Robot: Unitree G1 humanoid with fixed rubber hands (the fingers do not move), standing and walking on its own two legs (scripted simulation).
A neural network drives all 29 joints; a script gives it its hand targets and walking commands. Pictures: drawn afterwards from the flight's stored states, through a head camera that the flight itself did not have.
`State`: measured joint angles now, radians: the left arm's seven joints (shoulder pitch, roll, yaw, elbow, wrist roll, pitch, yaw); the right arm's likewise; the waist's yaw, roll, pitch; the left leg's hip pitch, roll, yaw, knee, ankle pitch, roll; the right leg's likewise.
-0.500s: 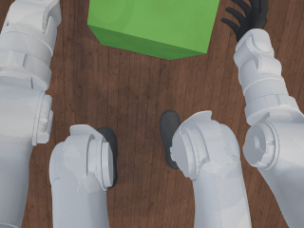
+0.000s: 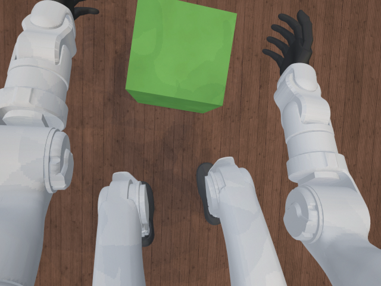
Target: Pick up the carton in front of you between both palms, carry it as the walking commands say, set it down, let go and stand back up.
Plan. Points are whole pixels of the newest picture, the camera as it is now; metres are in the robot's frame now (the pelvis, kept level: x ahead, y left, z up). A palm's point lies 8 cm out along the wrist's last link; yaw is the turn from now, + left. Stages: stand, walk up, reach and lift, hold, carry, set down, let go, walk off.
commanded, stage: set down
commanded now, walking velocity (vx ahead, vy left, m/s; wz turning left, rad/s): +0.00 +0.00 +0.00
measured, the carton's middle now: (178, 66) +0.55 -0.04 -0.35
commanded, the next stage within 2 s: let go in 0.50 s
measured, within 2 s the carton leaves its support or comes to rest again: neither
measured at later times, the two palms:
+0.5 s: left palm out of the picture +0.58 +0.16 +0.04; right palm (376, 28) +0.47 -0.22 +0.04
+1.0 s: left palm out of the picture +0.43 +0.19 +0.15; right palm out of the picture +0.38 -0.24 +0.16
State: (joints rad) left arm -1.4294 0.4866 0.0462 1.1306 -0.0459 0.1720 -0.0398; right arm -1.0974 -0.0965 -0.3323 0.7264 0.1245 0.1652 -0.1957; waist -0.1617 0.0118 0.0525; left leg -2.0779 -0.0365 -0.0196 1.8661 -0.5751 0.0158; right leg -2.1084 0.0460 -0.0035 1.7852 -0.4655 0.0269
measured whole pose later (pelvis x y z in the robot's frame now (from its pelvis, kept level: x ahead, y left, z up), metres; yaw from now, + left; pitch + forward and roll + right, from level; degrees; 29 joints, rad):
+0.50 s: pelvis +0.02 +0.01 +0.14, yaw +1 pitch +46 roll -2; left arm -1.29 0.42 0.14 1.04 0.04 0.22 -0.09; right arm -0.94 -0.07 -0.40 0.63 0.04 0.20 -0.13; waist -0.17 0.04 -0.07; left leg -1.70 -0.06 -0.04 1.32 -0.42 0.02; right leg -1.72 0.03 0.02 1.25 -0.34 0.03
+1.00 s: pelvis +0.08 -0.02 +0.25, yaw +4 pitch +29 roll +1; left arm -0.43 0.17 0.19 0.63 0.08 0.09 0.07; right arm -0.26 -0.18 -0.14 0.52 -0.01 0.07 0.10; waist -0.11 -0.02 -0.06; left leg -0.98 -0.05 -0.07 0.80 -0.32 -0.02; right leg -1.02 0.02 0.01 0.79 -0.28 -0.02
